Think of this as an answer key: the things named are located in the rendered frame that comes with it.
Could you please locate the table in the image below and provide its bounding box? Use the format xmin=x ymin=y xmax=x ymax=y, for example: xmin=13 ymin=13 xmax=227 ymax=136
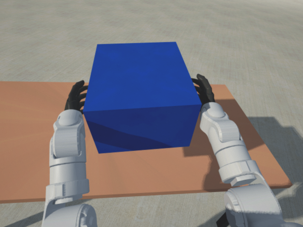
xmin=0 ymin=81 xmax=293 ymax=227

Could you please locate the robot right forearm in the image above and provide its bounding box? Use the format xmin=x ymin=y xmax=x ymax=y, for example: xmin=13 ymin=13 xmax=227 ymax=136
xmin=200 ymin=102 xmax=283 ymax=219

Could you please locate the robot left forearm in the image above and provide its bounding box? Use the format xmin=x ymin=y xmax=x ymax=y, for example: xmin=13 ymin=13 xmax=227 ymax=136
xmin=41 ymin=109 xmax=89 ymax=227

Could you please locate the right robot hand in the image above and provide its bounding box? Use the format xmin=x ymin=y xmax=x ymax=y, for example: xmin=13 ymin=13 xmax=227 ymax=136
xmin=191 ymin=74 xmax=215 ymax=111

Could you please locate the right robot upper arm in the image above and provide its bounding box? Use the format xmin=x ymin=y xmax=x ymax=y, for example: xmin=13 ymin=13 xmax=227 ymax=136
xmin=224 ymin=183 xmax=303 ymax=227

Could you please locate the carton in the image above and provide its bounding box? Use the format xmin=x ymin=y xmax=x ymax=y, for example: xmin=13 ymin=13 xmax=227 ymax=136
xmin=83 ymin=42 xmax=202 ymax=154

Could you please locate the left robot upper arm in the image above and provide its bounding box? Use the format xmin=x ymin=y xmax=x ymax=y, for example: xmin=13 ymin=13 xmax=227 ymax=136
xmin=43 ymin=204 xmax=98 ymax=227

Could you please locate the left robot hand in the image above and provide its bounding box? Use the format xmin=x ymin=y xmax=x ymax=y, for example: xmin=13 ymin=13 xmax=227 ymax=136
xmin=65 ymin=80 xmax=88 ymax=114

